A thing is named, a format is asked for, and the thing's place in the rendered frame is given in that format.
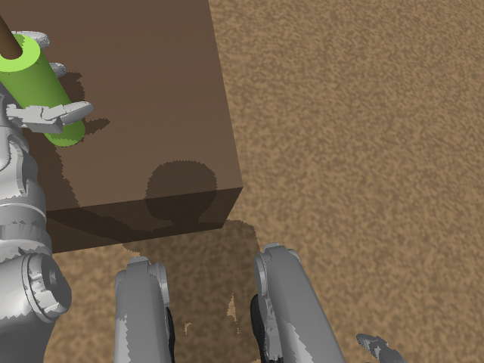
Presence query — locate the bottle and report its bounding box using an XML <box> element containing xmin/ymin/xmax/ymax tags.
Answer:
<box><xmin>0</xmin><ymin>15</ymin><xmax>85</xmax><ymax>147</ymax></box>

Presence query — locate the left robot hand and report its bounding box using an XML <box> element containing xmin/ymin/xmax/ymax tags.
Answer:
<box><xmin>0</xmin><ymin>31</ymin><xmax>94</xmax><ymax>135</ymax></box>

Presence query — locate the right robot foot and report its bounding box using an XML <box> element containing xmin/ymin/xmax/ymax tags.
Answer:
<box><xmin>250</xmin><ymin>294</ymin><xmax>284</xmax><ymax>363</ymax></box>

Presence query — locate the left robot arm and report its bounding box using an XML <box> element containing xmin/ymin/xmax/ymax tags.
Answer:
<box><xmin>0</xmin><ymin>126</ymin><xmax>72</xmax><ymax>363</ymax></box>

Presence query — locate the right robot hand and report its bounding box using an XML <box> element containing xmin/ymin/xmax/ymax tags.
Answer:
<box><xmin>356</xmin><ymin>334</ymin><xmax>407</xmax><ymax>363</ymax></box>

